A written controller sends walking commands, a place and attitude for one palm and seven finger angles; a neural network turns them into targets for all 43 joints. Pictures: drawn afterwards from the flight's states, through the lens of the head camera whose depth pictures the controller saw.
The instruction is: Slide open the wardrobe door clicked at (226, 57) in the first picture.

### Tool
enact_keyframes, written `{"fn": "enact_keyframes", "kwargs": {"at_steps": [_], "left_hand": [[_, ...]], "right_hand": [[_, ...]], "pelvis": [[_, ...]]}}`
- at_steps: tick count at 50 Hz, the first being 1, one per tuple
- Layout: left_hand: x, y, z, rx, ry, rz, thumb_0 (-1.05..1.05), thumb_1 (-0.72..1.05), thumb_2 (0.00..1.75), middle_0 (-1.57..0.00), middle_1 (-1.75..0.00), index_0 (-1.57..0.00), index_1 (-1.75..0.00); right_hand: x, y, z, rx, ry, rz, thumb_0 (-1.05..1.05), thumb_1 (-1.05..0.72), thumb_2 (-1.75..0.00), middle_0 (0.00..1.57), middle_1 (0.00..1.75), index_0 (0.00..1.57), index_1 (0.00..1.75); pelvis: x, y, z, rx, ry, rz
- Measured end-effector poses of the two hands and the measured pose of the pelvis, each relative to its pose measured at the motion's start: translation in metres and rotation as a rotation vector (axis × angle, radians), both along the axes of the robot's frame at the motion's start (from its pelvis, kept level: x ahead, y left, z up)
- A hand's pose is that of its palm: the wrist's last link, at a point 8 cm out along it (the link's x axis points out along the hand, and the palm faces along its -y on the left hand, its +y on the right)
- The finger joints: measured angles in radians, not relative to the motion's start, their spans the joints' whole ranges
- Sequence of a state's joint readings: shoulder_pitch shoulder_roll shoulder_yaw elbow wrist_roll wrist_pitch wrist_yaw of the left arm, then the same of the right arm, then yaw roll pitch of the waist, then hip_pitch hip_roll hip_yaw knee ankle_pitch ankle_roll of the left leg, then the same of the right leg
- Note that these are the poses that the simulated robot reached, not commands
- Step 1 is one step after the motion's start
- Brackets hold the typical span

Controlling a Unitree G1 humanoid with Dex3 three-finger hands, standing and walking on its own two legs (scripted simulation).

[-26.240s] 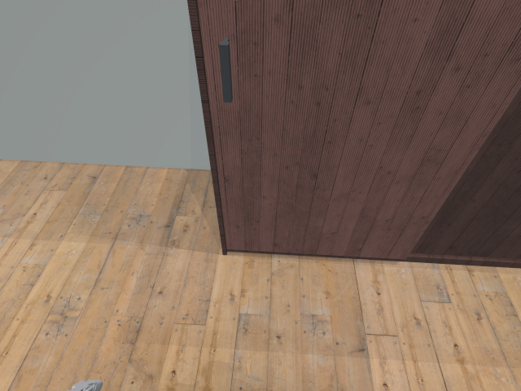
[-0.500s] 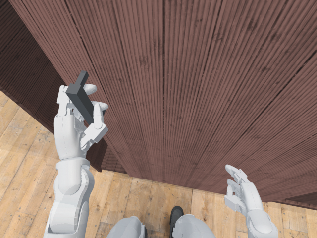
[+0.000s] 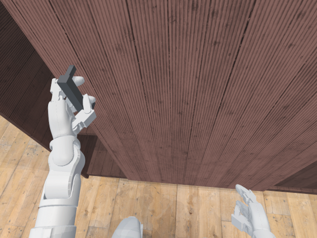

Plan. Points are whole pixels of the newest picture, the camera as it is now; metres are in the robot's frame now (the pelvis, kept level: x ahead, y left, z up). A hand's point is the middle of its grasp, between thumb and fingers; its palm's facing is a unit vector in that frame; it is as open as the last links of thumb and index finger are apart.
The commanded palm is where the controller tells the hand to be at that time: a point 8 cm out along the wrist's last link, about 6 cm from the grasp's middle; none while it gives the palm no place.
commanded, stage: step sideways, sliding the door along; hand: left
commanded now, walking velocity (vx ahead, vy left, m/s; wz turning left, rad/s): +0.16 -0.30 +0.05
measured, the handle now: (80, 94) +0.39 +0.24 +0.13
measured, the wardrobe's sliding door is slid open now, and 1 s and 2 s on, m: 0.28 0.47 0.67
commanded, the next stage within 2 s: none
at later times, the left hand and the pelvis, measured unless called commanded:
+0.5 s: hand (133, 113) +0.35 +0.10 +0.13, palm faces +0.33 -0.94 -0.09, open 6.2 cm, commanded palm +0.32 +0.07 +0.12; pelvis -0.01 -0.11 +0.00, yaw +2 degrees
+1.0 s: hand (177, 114) +0.35 +0.01 +0.13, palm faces +0.32 -0.94 -0.06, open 6.1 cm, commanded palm +0.32 -0.02 +0.12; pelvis +0.00 -0.21 +0.02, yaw +3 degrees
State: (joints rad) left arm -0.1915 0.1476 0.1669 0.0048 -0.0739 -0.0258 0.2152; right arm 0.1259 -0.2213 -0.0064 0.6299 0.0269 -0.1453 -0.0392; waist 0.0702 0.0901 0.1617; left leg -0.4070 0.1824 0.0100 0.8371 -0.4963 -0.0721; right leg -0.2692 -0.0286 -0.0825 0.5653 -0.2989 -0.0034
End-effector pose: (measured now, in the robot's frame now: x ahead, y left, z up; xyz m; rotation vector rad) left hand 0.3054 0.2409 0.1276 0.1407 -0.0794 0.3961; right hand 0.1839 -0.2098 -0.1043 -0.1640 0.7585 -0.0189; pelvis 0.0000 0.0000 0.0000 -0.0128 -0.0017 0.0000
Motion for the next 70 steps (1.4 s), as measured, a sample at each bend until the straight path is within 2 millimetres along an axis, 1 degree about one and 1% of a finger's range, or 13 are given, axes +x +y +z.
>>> {"fn": "enact_keyframes", "kwargs": {"at_steps": [4,8,16,22,27,36,42,47,52,56,59,63,70], "left_hand": [[0.000,-0.016,0.000,-0.022,0.003,-0.025,0.01,0.77,0.85,-0.37,-1.36,-0.15,-1.39],[0.002,-0.030,-0.004,-0.049,-0.062,-0.098,0.01,0.79,0.85,-0.36,-1.37,-0.14,-1.37],[0.002,-0.060,-0.001,-0.072,-0.029,-0.145,0.02,0.80,0.85,-0.31,-1.39,-0.16,-1.35],[0.003,-0.084,0.001,-0.061,-0.003,-0.112,0.02,0.79,0.86,-0.32,-1.40,-0.18,-1.37],[0.003,-0.105,0.000,0.002,-0.013,-0.029,0.00,0.75,0.87,-0.38,-1.40,-0.17,-1.36],[0.005,-0.140,-0.002,-0.045,-0.054,-0.073,0.01,0.78,0.86,-0.38,-1.39,-0.16,-1.38],[0.005,-0.162,-0.002,-0.066,-0.054,-0.106,0.02,0.79,0.85,-0.35,-1.40,-0.17,-1.35],[0.005,-0.180,0.000,-0.066,-0.028,-0.102,0.02,0.79,0.85,-0.33,-1.40,-0.18,-1.37],[0.006,-0.199,0.001,-0.047,-0.017,-0.042,0.01,0.77,0.86,-0.36,-1.40,-0.19,-1.36],[0.006,-0.216,0.000,0.017,-0.022,0.037,-0.01,0.74,0.87,-0.40,-1.40,-0.15,-1.37],[0.005,-0.230,0.001,0.032,-0.003,0.060,-0.02,0.74,0.86,-0.41,-1.40,-0.13,-1.38],[0.006,-0.247,0.001,0.001,-0.013,0.042,-0.01,0.75,0.85,-0.38,-1.38,-0.14,-1.39],[0.008,-0.274,-0.003,-0.061,-0.093,-0.058,0.01,0.78,0.85,-0.38,-1.39,-0.14,-1.35]], "right_hand": [[-0.011,-0.026,0.008,-0.077,0.035,-0.037,0.01,-0.91,-0.90,0.20,0.30,0.20,0.30],[-0.018,-0.042,0.009,-0.134,0.036,-0.047,0.01,-0.91,-0.90,0.20,0.30,0.20,0.30],[-0.027,-0.043,0.027,-0.084,0.068,0.046,0.01,-0.91,-0.90,0.20,0.30,0.20,0.30],[-0.015,-0.057,0.026,-0.025,0.039,0.087,0.01,-0.90,-0.90,0.20,0.30,0.20,0.30],[0.005,-0.091,0.005,0.022,-0.003,0.103,0.01,-0.90,-0.90,0.21,0.30,0.21,0.30],[0.004,-0.154,0.008,-0.134,0.038,0.016,0.01,-0.91,-0.90,0.20,0.30,0.20,0.30],[-0.003,-0.162,0.026,-0.115,0.082,0.077,0.01,-0.91,-0.90,0.20,0.30,0.20,0.30],[0.004,-0.167,0.035,-0.075,0.052,0.117,0.01,-0.90,-0.90,0.20,0.30,0.20,0.30],[0.025,-0.182,0.029,-0.009,-0.008,0.144,0.01,-0.90,-0.90,0.20,0.30,0.20,0.30],[0.047,-0.207,0.011,0.043,-0.054,0.154,0.01,-0.90,-0.90,0.20,0.30,0.20,0.30],[0.056,-0.232,0.004,0.018,-0.050,0.112,0.01,-0.90,-0.90,0.21,0.30,0.20,0.30],[0.050,-0.259,0.011,-0.055,-0.008,0.072,0.01,-0.91,-0.90,0.20,0.30,0.20,0.30],[0.029,-0.283,0.021,-0.131,0.062,0.081,0.01,-0.91,-0.90,0.20,0.30,0.20,0.30]], "pelvis": [[-0.007,-0.005,0.008,0.038,0.018,0.012],[-0.013,-0.009,-0.005,-0.014,0.017,0.026],[-0.022,-0.045,0.011,-0.059,-0.018,0.015],[-0.018,-0.084,0.011,-0.073,-0.021,0.023],[-0.012,-0.125,-0.007,-0.033,-0.014,0.039],[-0.013,-0.135,-0.003,-0.034,0.020,0.075],[-0.011,-0.158,0.010,-0.060,-0.004,0.054],[-0.005,-0.185,0.017,-0.080,-0.011,0.050],[0.004,-0.221,0.011,-0.064,-0.025,0.052],[0.014,-0.255,-0.006,-0.026,-0.020,0.066],[0.012,-0.263,-0.004,-0.005,0.010,0.071],[0.010,-0.267,0.006,0.025,0.035,0.083],[0.011,-0.277,0.003,-0.037,0.015,0.090]]}}
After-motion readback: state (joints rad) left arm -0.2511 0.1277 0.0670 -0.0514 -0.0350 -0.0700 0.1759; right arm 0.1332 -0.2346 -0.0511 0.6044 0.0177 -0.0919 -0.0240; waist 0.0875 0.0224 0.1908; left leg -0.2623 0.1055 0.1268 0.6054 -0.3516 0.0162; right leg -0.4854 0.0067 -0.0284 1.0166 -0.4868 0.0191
